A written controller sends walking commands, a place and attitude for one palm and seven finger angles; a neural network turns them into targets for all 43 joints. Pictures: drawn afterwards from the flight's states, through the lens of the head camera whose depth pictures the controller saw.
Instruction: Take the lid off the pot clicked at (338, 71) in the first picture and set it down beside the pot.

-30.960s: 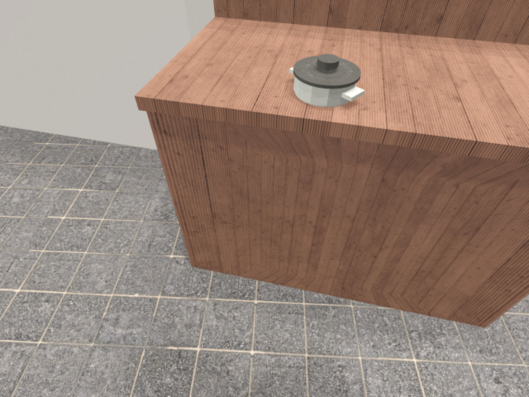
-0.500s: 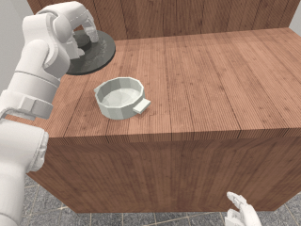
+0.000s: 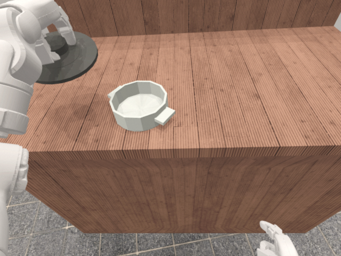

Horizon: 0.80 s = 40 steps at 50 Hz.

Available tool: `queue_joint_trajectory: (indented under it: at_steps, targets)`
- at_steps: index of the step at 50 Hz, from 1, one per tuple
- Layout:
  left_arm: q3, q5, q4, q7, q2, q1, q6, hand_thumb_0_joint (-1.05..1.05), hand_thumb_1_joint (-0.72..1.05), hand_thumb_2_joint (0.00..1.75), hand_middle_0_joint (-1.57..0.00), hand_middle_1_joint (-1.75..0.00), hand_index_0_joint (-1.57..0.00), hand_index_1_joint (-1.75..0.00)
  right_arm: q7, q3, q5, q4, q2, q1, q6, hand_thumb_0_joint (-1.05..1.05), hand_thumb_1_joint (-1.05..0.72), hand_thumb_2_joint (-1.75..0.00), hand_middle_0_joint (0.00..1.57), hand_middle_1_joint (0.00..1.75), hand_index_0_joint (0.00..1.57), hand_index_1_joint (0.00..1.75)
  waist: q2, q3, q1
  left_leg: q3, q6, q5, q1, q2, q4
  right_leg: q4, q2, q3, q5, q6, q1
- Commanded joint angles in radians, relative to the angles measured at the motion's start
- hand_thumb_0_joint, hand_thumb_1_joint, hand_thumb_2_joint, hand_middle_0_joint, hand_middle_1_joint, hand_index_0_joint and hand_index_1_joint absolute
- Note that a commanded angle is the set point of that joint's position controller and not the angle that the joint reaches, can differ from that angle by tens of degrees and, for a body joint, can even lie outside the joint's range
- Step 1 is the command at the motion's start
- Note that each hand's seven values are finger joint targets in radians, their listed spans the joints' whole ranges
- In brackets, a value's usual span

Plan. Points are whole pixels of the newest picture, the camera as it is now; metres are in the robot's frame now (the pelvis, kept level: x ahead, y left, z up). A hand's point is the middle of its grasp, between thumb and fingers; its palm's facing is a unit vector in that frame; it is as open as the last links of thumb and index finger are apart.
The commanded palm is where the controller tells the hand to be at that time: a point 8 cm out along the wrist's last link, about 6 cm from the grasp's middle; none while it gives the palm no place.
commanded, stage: move the lid sideways beside the pot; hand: left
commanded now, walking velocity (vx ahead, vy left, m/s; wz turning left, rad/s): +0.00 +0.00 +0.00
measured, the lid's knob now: (54, 45) +0.46 +0.26 +0.28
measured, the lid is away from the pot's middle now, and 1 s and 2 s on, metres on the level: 0.15 0.25 0.23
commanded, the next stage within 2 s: lower the lid onto the table in 0.90 s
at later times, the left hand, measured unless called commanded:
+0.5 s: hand (22, 47) +0.42 +0.29 +0.30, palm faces -0.10 -0.06 -0.99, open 7.9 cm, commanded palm +0.40 +0.30 +0.37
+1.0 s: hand (0, 56) +0.41 +0.33 +0.29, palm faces -0.14 -0.04 -0.99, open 7.9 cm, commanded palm +0.40 +0.33 +0.37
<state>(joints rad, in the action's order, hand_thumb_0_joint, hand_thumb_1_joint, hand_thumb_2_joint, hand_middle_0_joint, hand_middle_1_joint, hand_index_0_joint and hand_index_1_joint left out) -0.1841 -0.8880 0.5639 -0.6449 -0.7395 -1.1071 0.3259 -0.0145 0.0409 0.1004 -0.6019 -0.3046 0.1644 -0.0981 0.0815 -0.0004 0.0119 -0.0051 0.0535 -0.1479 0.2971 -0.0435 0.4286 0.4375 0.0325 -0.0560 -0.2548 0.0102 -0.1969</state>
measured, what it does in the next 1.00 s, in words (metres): stands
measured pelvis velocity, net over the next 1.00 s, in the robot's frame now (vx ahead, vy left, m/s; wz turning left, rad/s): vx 0.00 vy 0.01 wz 0.02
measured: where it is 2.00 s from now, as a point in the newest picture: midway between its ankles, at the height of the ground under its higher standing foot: outside the picture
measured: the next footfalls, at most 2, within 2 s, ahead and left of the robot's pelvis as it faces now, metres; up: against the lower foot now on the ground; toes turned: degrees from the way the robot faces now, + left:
none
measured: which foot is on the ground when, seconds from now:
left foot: down 0.00-1.00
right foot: down 0.00-1.00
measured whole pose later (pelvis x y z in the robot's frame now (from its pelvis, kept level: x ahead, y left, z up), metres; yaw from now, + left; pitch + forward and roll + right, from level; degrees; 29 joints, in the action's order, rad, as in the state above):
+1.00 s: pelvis +0.00 +0.01 +0.00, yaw +1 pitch +2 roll -2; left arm -0.10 -0.92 0.68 -0.64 -0.89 -1.10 0.19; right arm -0.04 0.04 0.11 -0.62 -0.31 0.20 -0.14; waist 0.08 -0.02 0.02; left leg 0.02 0.06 -0.13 0.33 -0.04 0.43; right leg 0.38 0.03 -0.07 -0.22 0.01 -0.20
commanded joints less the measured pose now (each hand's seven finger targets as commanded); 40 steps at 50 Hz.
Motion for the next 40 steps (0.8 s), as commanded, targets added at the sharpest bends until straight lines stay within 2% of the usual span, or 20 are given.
queue_joint_trajectory:
  at_steps: [1, 3, 7, 10, 12, 15, 17, 18, 22, 23, 25, 30, 32, 33, 34, 35, 36, 38, 39, 40]
  targets:
    - [0.137, -0.032, -0.240, 0.069, -0.282, -0.636, -0.024, 0.00, 0.47, 1.25, -0.87, -0.75, -0.88, -0.73, -0.006, -0.041, 0.003, 0.147, -0.109, -0.105, 0.046, 0.00, -0.90, -0.90, 0.20, 0.30, 0.20, 0.30, 0.020, 0.417, 0.011, 0.054, 0.027, 0.205, -0.318, -0.016, -0.016, -0.052, -0.067, 0.000, 0.202, -0.062, -0.025]
    - [0.188, -0.033, -0.291, 0.082, -0.350, -0.644, -0.037, 0.00, 0.47, 1.25, -0.87, -0.75, -0.88, -0.73, -0.002, -0.042, 0.003, 0.148, -0.113, -0.089, 0.054, 0.00, -0.90, -0.90, 0.20, 0.30, 0.20, 0.30, 0.034, 0.471, 0.000, 0.064, 0.019, 0.245, -0.339, -0.010, -0.017, -0.044, -0.068, 0.004, 0.209, -0.063, -0.005]
    - [0.182, -0.009, -0.173, 0.072, -0.324, -0.541, -0.041, 0.00, 0.47, 1.25, -0.87, -0.75, -0.88, -0.73, -0.003, -0.046, 0.002, 0.130, -0.131, -0.064, 0.040, 0.00, -0.90, -0.90, 0.20, 0.30, 0.20, 0.30, 0.008, 0.402, 0.012, 0.071, 0.021, 0.244, -0.316, -0.004, -0.013, -0.059, -0.064, -0.006, 0.198, -0.064, -0.036]
    - [0.218, -0.034, -0.182, 0.072, -0.376, -0.579, -0.044, 0.00, 0.47, 1.25, -0.87, -0.75, -0.88, -0.73, -0.002, -0.043, 0.003, 0.137, -0.121, -0.089, 0.035, 0.00, -0.90, -0.90, 0.20, 0.30, 0.20, 0.30, -0.026, 0.405, -0.005, 0.065, 0.022, 0.226, -0.289, -0.007, -0.023, -0.048, -0.066, -0.007, 0.201, -0.065, -0.018]
    - [0.152, -0.011, -0.187, 0.069, -0.296, -0.534, -0.050, 0.00, 0.47, 1.25, -0.87, -0.75, -0.88, -0.73, 0.002, -0.047, 0.004, 0.140, -0.128, -0.073, 0.030, 0.00, -0.90, -0.90, 0.20, 0.30, 0.20, 0.30, 0.016, 0.408, 0.013, 0.074, 0.019, 0.271, -0.323, -0.001, -0.012, -0.055, -0.063, -0.008, 0.195, -0.064, -0.042]
    - [0.191, -0.043, -0.169, 0.072, -0.361, -0.587, -0.048, 0.00, 0.47, 1.25, -0.87, -0.75, -0.88, -0.73, -0.001, -0.045, 0.006, 0.134, -0.123, -0.079, 0.023, 0.00, -0.90, -0.90, 0.20, 0.30, 0.20, 0.30, -0.017, 0.386, 0.005, 0.072, 0.018, 0.174, -0.293, 0.001, -0.033, -0.060, -0.069, -0.011, 0.150, -0.063, -0.048]
    - [0.197, -0.021, -0.203, 0.074, -0.363, -0.542, -0.061, 0.00, 0.47, 1.25, -0.87, -0.75, -0.88, -0.73, 0.001, -0.048, 0.003, 0.144, -0.137, -0.066, 0.024, 0.00, -0.90, -0.90, 0.20, 0.30, 0.20, 0.30, 0.032, 0.433, 0.004, 0.075, 0.019, 0.241, -0.324, 0.000, -0.018, -0.058, -0.064, -0.005, 0.170, -0.067, -0.035]
    - [0.210, -0.048, -0.242, 0.081, -0.394, -0.621, -0.066, 0.00, 0.47, 1.25, -0.87, -0.75, -0.88, -0.73, -0.001, -0.044, 0.001, 0.147, -0.122, -0.066, 0.030, 0.00, -0.90, -0.90, 0.20, 0.30, 0.20, 0.30, 0.026, 0.468, 0.001, 0.075, 0.016, 0.239, -0.331, -0.003, -0.028, -0.053, -0.072, -0.005, 0.169, -0.064, -0.020]
    - [0.247, -0.030, -0.152, 0.075, -0.429, -0.526, -0.075, 0.00, 0.47, 1.25, -0.87, -0.75, -0.88, -0.73, -0.007, -0.049, 0.000, 0.133, -0.145, -0.042, 0.018, 0.00, -0.90, -0.90, 0.20, 0.30, 0.20, 0.30, 0.020, 0.428, 0.005, 0.071, 0.022, 0.253, -0.309, 0.001, -0.017, -0.066, -0.066, -0.004, 0.185, -0.066, -0.024]
    - [0.252, -0.055, -0.174, 0.076, -0.452, -0.590, -0.078, 0.00, 0.47, 1.25, -0.87, -0.75, -0.88, -0.73, -0.009, -0.045, 0.000, 0.138, -0.128, -0.052, 0.022, 0.00, -0.90, -0.90, 0.20, 0.30, 0.20, 0.30, 0.003, 0.441, 0.000, 0.065, 0.021, 0.227, -0.298, -0.005, -0.027, -0.063, -0.072, -0.002, 0.179, -0.062, -0.008]
    - [0.216, -0.054, -0.067, 0.070, -0.416, -0.565, -0.077, 0.00, 0.47, 1.25, -0.87, -0.75, -0.88, -0.73, -0.014, -0.042, 0.006, 0.126, -0.129, -0.055, 0.010, 0.00, -0.90, -0.90, 0.20, 0.30, 0.20, 0.30, -0.023, 0.350, 0.015, 0.063, 0.022, 0.151, -0.254, -0.001, -0.039, -0.072, -0.071, -0.014, 0.141, -0.062, -0.044]
    - [0.214, -0.058, -0.177, 0.077, -0.430, -0.607, -0.104, 0.00, 0.47, 1.25, -0.87, -0.75, -0.88, -0.73, -0.015, -0.047, 0.007, 0.143, -0.127, -0.055, 0.013, 0.00, -0.90, -0.90, 0.20, 0.30, 0.20, 0.30, 0.052, 0.428, 0.014, 0.072, 0.023, 0.200, -0.322, 0.002, -0.030, -0.069, -0.076, -0.010, 0.144, -0.066, -0.040]
    - [0.239, -0.039, -0.173, 0.080, -0.444, -0.526, -0.109, 0.00, 0.47, 1.25, -0.87, -0.75, -0.88, -0.73, -0.014, -0.054, 0.003, 0.136, -0.145, -0.028, 0.012, 0.00, -0.90, -0.90, 0.20, 0.30, 0.20, 0.30, 0.087, 0.436, 0.014, 0.075, 0.025, 0.270, -0.341, 0.004, -0.010, -0.078, -0.073, -0.005, 0.166, -0.069, -0.040]
    - [0.268, -0.063, -0.213, 0.084, -0.493, -0.581, -0.115, 0.00, 0.47, 1.25, -0.87, -0.75, -0.88, -0.73, -0.013, -0.049, 0.001, 0.140, -0.133, -0.035, 0.015, 0.00, -0.90, -0.90, 0.20, 0.30, 0.20, 0.30, 0.089, 0.455, 0.006, 0.072, 0.022, 0.263, -0.335, 0.002, -0.022, -0.075, -0.079, -0.004, 0.167, -0.068, -0.023]
    - [0.250, -0.065, -0.127, 0.075, -0.460, -0.557, -0.113, 0.00, 0.47, 1.25, -0.87, -0.75, -0.88, -0.73, -0.019, -0.049, -0.002, 0.129, -0.133, -0.042, 0.008, 0.00, -0.90, -0.90, 0.20, 0.30, 0.20, 0.30, 0.064, 0.401, 0.018, 0.065, 0.028, 0.231, -0.310, -0.002, -0.015, -0.081, -0.080, -0.009, 0.160, -0.069, -0.045]
    - [0.298, -0.063, -0.102, 0.076, -0.515, -0.528, -0.113, 0.00, 0.47, 1.25, -0.87, -0.75, -0.88, -0.73, -0.020, -0.049, 0.002, 0.127, -0.138, -0.031, 0.003, 0.00, -0.90, -0.90, 0.20, 0.30, 0.20, 0.30, 0.027, 0.387, 0.008, 0.062, 0.028, 0.213, -0.278, 0.000, -0.023, -0.081, -0.077, -0.009, 0.169, -0.068, -0.021]
    - [0.272, -0.062, -0.062, 0.068, -0.496, -0.530, -0.114, 0.00, 0.47, 1.25, -0.87, -0.75, -0.88, -0.73, -0.022, -0.044, 0.003, 0.124, -0.139, -0.039, -0.005, 0.00, -0.90, -0.90, 0.20, 0.30, 0.20, 0.30, 0.024, 0.352, 0.016, 0.054, 0.028, 0.177, -0.253, -0.003, -0.032, -0.089, -0.077, -0.011, 0.155, -0.065, -0.031]
    - [0.297, -0.065, -0.102, 0.072, -0.539, -0.536, -0.127, 0.00, 0.47, 1.25, -0.87, -0.75, -0.88, -0.73, -0.019, -0.048, 0.005, 0.130, -0.143, -0.024, -0.008, 0.00, -0.90, -0.90, 0.20, 0.30, 0.20, 0.30, 0.020, 0.397, 0.009, 0.054, 0.025, 0.186, -0.260, 0.000, -0.036, -0.084, -0.077, -0.008, 0.160, -0.062, -0.003]
    - [0.259, -0.065, -0.061, 0.066, -0.493, -0.538, -0.128, 0.00, 0.47, 1.25, -0.87, -0.75, -0.88, -0.73, -0.024, -0.048, 0.003, 0.128, -0.141, -0.040, -0.010, 0.00, -0.90, -0.90, 0.20, 0.30, 0.20, 0.30, 0.036, 0.368, 0.020, 0.050, 0.031, 0.179, -0.261, -0.002, -0.028, -0.088, -0.077, -0.010, 0.155, -0.065, -0.029]
    - [0.265, -0.057, -0.127, 0.071, -0.505, -0.567, -0.135, 0.00, 0.47, 1.25, -0.87, -0.75, -0.88, -0.73, -0.023, -0.050, 0.011, 0.135, -0.138, -0.042, -0.008, 0.00, -0.90, -0.90, 0.20, 0.30, 0.20, 0.30, 0.043, 0.394, 0.016, 0.059, 0.027, 0.184, -0.280, 0.002, -0.033, -0.082, -0.076, -0.011, 0.154, -0.064, -0.020]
